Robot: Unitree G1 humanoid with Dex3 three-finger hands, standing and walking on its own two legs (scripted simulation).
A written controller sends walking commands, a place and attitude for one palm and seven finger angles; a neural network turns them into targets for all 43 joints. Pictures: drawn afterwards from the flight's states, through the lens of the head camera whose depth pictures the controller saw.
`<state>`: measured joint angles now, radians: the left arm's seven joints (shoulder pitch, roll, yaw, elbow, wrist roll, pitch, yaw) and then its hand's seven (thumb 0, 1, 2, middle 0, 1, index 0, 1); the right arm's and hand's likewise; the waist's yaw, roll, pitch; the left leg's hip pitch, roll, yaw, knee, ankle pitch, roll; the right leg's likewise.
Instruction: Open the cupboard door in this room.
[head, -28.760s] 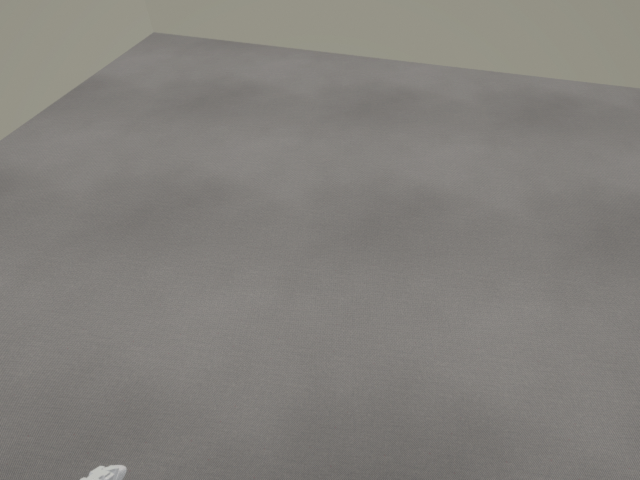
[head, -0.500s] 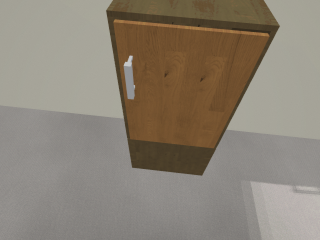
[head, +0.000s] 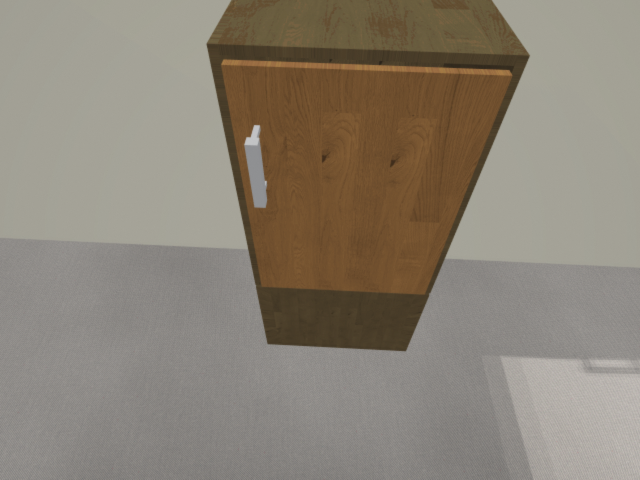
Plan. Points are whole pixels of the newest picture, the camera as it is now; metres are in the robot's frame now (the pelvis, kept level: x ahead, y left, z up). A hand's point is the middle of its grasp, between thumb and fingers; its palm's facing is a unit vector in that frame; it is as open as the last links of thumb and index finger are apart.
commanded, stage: look again from close up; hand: left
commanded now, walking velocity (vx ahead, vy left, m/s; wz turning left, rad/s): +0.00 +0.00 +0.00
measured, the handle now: (258, 167) +0.60 +0.15 +0.04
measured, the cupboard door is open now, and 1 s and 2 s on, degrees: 0 0 0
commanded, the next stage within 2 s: shuffle to correct the standing spot in 0.48 s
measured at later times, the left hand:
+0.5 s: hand out of the picture +0.00 +0.17 -0.17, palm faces -0.01 -0.98 -0.21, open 7.4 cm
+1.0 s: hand out of the picture +0.02 +0.13 -0.19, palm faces +0.05 -0.98 -0.17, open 7.4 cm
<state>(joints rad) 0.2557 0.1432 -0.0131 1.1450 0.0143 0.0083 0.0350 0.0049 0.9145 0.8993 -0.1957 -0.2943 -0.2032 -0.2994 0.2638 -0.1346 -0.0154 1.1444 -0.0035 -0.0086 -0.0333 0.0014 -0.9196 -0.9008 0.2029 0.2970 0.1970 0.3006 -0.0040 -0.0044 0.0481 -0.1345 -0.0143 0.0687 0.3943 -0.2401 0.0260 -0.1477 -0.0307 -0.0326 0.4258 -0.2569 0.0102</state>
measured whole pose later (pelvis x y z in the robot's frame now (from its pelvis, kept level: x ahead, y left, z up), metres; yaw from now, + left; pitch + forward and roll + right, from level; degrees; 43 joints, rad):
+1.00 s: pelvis +0.05 -0.04 -0.02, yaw +0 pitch +1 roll +0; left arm 0.35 0.13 0.02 1.10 0.03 -0.04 0.02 0.00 0.91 0.90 -0.20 -0.29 -0.20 -0.30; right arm 0.29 -0.14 -0.01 1.09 -0.02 -0.02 -0.04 0.00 -0.91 -0.90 0.20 0.30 0.20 0.30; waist 0.01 0.00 0.04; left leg -0.28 0.06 0.06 0.73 -0.46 0.01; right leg -0.19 0.04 -0.06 0.60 -0.43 -0.06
